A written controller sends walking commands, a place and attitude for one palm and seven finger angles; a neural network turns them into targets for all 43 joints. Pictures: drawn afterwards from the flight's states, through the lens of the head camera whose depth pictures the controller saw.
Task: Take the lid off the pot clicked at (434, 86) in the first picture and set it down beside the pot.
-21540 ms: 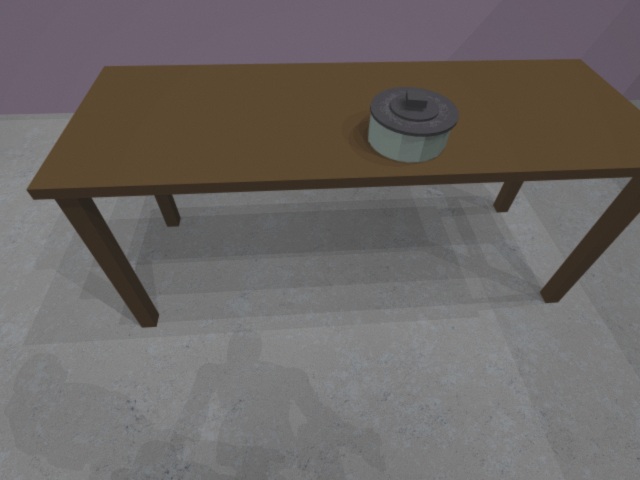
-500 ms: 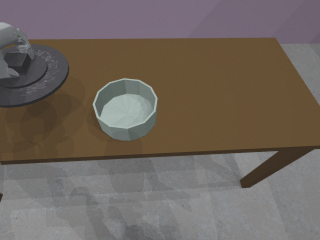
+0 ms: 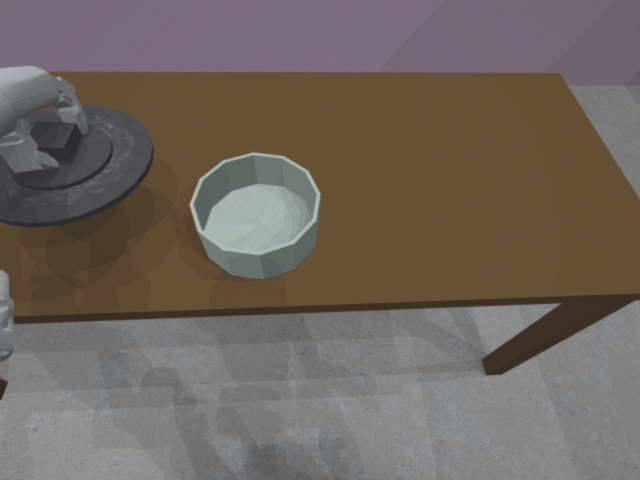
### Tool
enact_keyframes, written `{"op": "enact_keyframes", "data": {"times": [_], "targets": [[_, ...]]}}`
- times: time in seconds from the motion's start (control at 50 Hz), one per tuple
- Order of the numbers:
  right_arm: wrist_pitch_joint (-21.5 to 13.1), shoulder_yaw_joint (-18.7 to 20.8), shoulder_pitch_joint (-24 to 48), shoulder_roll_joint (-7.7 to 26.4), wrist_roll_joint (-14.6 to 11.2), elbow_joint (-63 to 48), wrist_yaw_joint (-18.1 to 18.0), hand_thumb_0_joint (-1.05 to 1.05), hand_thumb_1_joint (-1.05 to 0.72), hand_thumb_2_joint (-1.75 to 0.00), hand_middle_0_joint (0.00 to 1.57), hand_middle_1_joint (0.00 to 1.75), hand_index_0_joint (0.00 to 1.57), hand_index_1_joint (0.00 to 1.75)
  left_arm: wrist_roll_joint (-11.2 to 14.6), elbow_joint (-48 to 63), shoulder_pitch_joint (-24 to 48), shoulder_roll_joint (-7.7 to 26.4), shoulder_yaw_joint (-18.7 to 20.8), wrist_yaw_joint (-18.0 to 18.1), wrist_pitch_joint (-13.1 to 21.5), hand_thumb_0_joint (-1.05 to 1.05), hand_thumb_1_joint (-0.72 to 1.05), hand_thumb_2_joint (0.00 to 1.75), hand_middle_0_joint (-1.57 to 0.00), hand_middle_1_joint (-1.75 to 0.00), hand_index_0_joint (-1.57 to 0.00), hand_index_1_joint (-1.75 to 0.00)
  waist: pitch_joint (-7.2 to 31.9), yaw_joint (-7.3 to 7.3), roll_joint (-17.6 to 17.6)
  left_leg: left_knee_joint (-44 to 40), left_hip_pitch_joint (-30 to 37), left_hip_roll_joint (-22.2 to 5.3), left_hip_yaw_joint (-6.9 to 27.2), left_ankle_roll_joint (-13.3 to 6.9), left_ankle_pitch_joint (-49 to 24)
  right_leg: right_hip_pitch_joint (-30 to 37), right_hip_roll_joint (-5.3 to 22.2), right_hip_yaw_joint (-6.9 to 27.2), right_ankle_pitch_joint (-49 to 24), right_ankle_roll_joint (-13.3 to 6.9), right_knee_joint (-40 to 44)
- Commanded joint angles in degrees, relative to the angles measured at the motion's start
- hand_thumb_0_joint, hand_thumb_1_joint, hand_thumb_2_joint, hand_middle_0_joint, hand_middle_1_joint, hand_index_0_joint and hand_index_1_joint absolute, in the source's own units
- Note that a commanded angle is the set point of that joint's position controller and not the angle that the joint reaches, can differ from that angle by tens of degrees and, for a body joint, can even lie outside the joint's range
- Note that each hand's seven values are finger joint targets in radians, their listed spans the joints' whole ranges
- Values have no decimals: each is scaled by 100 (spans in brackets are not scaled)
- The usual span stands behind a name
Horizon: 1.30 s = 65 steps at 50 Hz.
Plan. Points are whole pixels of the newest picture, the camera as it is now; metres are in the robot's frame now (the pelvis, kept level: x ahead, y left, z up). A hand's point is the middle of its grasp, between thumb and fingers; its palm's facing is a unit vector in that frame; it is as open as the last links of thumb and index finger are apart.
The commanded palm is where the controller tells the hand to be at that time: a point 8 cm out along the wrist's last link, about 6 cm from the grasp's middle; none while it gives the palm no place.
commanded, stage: lower the lid onto the table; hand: left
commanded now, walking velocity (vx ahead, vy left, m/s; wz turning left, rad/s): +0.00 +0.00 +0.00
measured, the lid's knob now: (53, 141) +0.50 +0.31 +0.12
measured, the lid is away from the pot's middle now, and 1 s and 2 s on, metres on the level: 0.23 0.22 0.24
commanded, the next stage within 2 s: none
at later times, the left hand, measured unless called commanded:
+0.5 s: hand (53, 161) +0.47 +0.31 +0.11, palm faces -0.43 -0.08 -0.90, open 8.3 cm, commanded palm +0.50 +0.30 +0.17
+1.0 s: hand (65, 182) +0.47 +0.31 +0.08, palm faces -0.46 -0.09 -0.88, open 8.3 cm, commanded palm +0.51 +0.31 +0.13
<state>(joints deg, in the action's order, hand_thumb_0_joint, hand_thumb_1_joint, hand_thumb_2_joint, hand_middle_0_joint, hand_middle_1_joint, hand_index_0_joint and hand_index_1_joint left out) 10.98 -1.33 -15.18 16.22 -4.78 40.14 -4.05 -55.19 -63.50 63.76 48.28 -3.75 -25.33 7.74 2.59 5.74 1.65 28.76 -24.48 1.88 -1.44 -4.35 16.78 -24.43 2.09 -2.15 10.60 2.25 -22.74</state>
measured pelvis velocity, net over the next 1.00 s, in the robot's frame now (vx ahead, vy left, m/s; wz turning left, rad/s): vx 0.00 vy -0.01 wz -0.02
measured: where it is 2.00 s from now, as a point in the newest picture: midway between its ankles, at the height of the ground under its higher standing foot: outside the picture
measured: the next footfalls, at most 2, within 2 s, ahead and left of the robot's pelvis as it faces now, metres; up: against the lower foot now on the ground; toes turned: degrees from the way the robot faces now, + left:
none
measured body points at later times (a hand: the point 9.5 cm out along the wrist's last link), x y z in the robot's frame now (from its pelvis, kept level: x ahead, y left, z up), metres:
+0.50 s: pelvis +0.00 +0.00 +0.00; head +0.09 +0.00 +0.44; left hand +0.49 +0.31 +0.16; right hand +0.01 -0.29 -0.13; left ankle -0.04 +0.07 -0.74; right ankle -0.01 -0.16 -0.74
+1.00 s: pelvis +0.00 -0.01 -0.01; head +0.10 +0.00 +0.43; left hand +0.49 +0.31 +0.13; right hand +0.00 -0.29 -0.13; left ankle -0.04 +0.07 -0.74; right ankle -0.01 -0.16 -0.74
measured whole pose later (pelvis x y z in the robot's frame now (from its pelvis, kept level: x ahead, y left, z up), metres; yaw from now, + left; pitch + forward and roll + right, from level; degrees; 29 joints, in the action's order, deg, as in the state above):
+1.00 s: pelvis +0.00 -0.01 -0.01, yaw -1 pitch +16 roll -3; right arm 11.3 -1.0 -17.8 16.6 -4.7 40.9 -5.9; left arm -56.8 -65.9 58.8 48.9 -1.0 -21.3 10.7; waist 3.5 7.3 1.5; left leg 34.4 -30.9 0.6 -2.0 -3.9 19.2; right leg -31.0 1.0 -1.5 12.4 2.0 -28.0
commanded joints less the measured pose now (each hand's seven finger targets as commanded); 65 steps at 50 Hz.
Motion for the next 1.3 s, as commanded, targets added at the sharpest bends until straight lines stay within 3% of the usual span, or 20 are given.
{"op": "enact_keyframes", "data": {"times": [0.0, 0.06, 0.12, 0.2, 0.24, 0.34, 0.42, 0.46, 0.5, 0.54, 0.6, 0.66, 0.84, 0.88, 0.96, 1.06, 1.12, 1.18, 1.24, 1.28], "targets": [[-59, 350, -617, 1092, 16, -251, -128, 0, -90, -90, 20, 30, 20, 30, 47, 1388, 3088, 1862, 518, 296, -11, 0, 64, 99, -99, -115, -72, -106, 2663, 100, 758, 74, 1901, -217, 334, 59, -3614, 645, -342, -123, -1746, -403, -160], [-57, 364, -633, 1078, 59, -295, -132, 0, -90, -90, 20, 30, 20, 30, 26, 1654, 3027, 2136, 790, 361, 93, 0, 64, 99, -99, -115, -72, -106, 3010, 47, 971, 147, 2135, -220, 399, 98, -4090, 729, -357, -96, -1906, -405, -217], [-30, 345, -674, 1077, 20, -240, -136, 0, -90, -90, 20, 30, 20, 30, 73, 958, 2548, 1806, 603, 354, 19, 0, 64, 99, -99, -115, -72, -106, 2457, 105, 545, 134, 1743, -222, 339, 61, -3608, 537, -361, -152, -1660, -383, -176], [-36, 380, -741, 1097, 31, -215, -144, 0, -90, -90, 20, 30, 20, 30, 5, 1296, 2887, 1770, 499, 399, 32, 0, 64, 99, -99, -115, -72, -106, 2667, 136, 842, 139, 1897, -219, 327, 66, -3500, 468, -374, -128, -1590, -411, -185], [-38, 368, -747, 1119, 45, -258, -168, 0, -90, -90, 20, 30, 20, 30, 16, 1292, 2657, 2204, 873, 453, 118, 0, 64, 99, -99, -115, -72, -106, 2806, 65, 757, 187, 1816, -194, 314, 36, -3664, 667, -357, -86, -1813, -420, -236], [-28, 379, -789, 1100, 42, -234, -168, 0, -90, -90, 20, 30, 20, 30, -4, 1280, 2536, 2063, 808, 496, 144, 0, 64, 99, -99, -115, -72, -106, 2722, 61, 864, 192, 1883, -230, 339, 91, -3952, 523, -372, -132, -1799, -420, -244], [-19, 347, -814, 1106, 11, -216, -189, 0, -90, -90, 20, 30, 20, 30, -8, 782, 2321, 1863, 606, 494, 65, 0, 64, 99, -99, -115, -72, -106, 2375, 145, 497, 190, 1403, -192, 225, 11, -3057, 456, -373, -127, -1540, -395, -247], [5, 391, -824, 1126, 39, -206, -190, 0, -90, -90, 20, 30, 20, 30, -11, 1521, 2858, 1981, 650, 514, 127, 0, 64, 99, -99, -115, -72, -106, 2853, 132, 963, 202, 1823, -227, 297, 59, -3549, 473, -367, -102, -1710, -420, -285], [-26, 405, -864, 1069, 53, -214, -212, 0, -90, -90, 20, 30, 20, 30, -29, 1263, 2540, 1947, 749, 535, 155, 0, 64, 99, -99, -115, -72, -106, 2850, 140, 864, 318, 1906, -223, 311, 51, -3760, 379, -388, -117, -1699, -399, -308], [-24, 380, -865, 1108, 48, -214, -239, 0, -90, -90, 20, 30, 20, 30, 26, 1189, 2410, 2261, 980, 555, 208, 0, 64, 99, -99, -115, -72, -106, 2879, 99, 671, 312, 1701, -217, 280, 14, -3741, 557, -359, -87, -1879, -399, -347], [-2, 363, -853, 1093, 17, -166, -230, 0, -90, -90, 20, 30, 20, 30, -28, 935, 2386, 1817, 593, 567, 143, 0, 64, 99, -99, -115, -72, -106, 2461, 175, 759, 304, 1498, -215, 231, 47, -3331, 223, -376, -138, -1565, -405, -345], [-15, 377, -908, 1097, 51, -209, -242, 0, -90, -90, 20, 30, 20, 30, -82, 1108, 2368, 2135, 865, 624, 208, 0, 64, 99, -99, -115, -72, -106, 2813, 125, 787, 391, 1626, -207, 252, 45, -3507, 341, -386, -106, -1655, -404, -424], [-22, 378, -938, 1109, 42, -173, -288, 0, -90, -90, 20, 30, 20, 30, -25, 1210, 2346, 2106, 870, 644, 289, 0, 64, 99, -99, -115, -72, -106, 2845, 137, 842, 501, 1603, -238, 248, 49, -3745, 191, -380, -114, -1764, -414, -509], [-25, 376, -984, 1080, 35, -145, -298, 0, -90, -90, 20, 30, 20, 30, -35, 882, 2197, 1756, 605, 636, 256, 0, 64, 99, -99, -115, -72, -106, 2641, 235, 731, 543, 1485, -225, 213, 48, -3463, -27, -409, -145, -1542, -390, -517], [-21, 350, -1013, 1133, 35, -142, -309, 0, -90, -90, 20, 30, 20, 30, -51, 1092, 2357, 2125, 792, 666, 299, 0, 64, 99, -99, -115, -72, -106, 2786, 202, 799, 548, 1293, -210, 186, 28, -3118, 115, -397, -98, -1518, -409, -578], [-39, 376, -1101, 1101, 56, -109, -328, 0, -90, -90, 20, 30, 20, 30, -55, 1115, 2259, 2050, 831, 712, 374, 0, 64, 99, -99, -115, -72, -106, 2876, 214, 1035, 693, 1597, -260, 271, 102, -3742, -186, -422, -138, -1535, -410, -647], [-37, 356, -1151, 1115, 46, -112, -324, 0, -90, -90, 20, 30, 20, 30, -74, 844, 2084, 2075, 858, 735, 350, 0, 64, 99, -99, -115, -72, -106, 2716, 217, 757, 684, 1264, -231, 236, 71, -3350, -165, -431, -154, -1420, -412, -667], [-29, 385, -1185, 1122, 64, -82, -324, 0, -90, -90, 20, 30, 20, 30, -105, 1111, 2320, 1999, 770, 746, 377, 0, 64, 99, -99, -115, -72, -106, 2885, 234, 1015, 720, 1440, -261, 239, 98, -3432, -287, -430, -145, -1388, -421, -695], [-50, 373, -1225, 1115, 70, -102, -335, 0, -90, -90, 20, 30, 20, 30, -97, 912, 2035, 2181, 977, 768, 435, 0, 64, 99, -99, -115, -72, -106, 2891, 200, 876, 786, 1385, -254, 256, 104, -3703, -269, -447, -143, -1514, -427, -740], [-33, 354, -1249, 1119, 74, -105, -337, 0, -90, -90, 20, 30, 20, 30, -112, 694, 1916, 2223, 984, 783, 425, 0, 64, 99, -99, -115, -72, -106, 2743, 224, 738, 808, 1127, -222, 214, 75, -3353, -269, -449, -143, -1402, -406, -763]]}}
